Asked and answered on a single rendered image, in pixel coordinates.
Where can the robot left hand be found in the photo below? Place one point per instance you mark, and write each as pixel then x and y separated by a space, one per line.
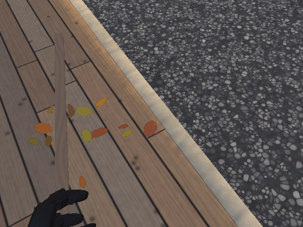
pixel 45 213

